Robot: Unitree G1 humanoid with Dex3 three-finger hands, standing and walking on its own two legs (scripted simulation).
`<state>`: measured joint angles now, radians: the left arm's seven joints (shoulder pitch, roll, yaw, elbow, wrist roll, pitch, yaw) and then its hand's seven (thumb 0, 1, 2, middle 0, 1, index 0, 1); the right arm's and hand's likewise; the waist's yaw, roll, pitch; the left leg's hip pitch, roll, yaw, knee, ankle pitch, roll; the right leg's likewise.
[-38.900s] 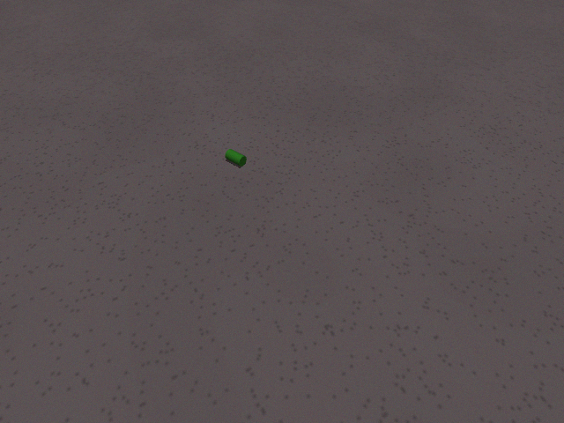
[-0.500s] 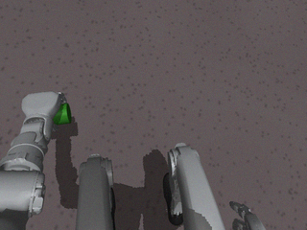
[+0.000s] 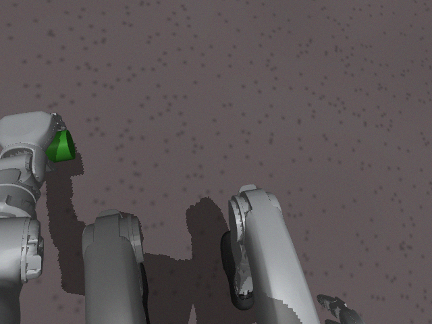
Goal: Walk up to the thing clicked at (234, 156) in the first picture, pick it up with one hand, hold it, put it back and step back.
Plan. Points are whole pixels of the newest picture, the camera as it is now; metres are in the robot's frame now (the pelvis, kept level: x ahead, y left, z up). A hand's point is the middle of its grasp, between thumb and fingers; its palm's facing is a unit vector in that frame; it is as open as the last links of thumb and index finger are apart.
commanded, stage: crouch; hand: left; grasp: from above
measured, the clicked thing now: (42, 149) +0.46 +0.27 -0.20
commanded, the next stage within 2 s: lower in 0.30 s
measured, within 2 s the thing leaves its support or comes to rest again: neither
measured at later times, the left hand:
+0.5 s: hand (46, 152) +0.46 +0.27 -0.22, palm faces -0.47 -0.06 -0.88, open 8.8 cm
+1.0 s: hand (57, 157) +0.47 +0.27 -0.28, palm faces -0.48 -0.08 -0.88, open 8.8 cm
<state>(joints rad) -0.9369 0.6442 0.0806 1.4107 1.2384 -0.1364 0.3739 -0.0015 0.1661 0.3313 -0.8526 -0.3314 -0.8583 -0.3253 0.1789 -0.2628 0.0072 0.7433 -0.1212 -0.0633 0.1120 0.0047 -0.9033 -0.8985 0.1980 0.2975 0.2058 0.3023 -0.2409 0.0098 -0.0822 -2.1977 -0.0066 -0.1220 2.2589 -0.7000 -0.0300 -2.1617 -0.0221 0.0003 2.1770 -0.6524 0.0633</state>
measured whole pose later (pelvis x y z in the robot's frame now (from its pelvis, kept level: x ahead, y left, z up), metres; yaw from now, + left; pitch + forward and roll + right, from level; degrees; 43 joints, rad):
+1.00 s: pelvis +0.00 +0.01 -0.07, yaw -4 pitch +34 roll -10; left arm -1.00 0.79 0.15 1.59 1.31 -0.20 0.51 0.00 0.18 0.24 -0.91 -0.23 -0.91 -0.23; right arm 0.15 -0.29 0.10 0.74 -0.19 -0.11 0.18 0.00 -0.90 -0.90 0.20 0.30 0.21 0.30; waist -0.30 -0.03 0.02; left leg -2.37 -0.02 -0.18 2.49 -0.72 -0.02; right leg -2.30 0.00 -0.03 2.36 -0.66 0.07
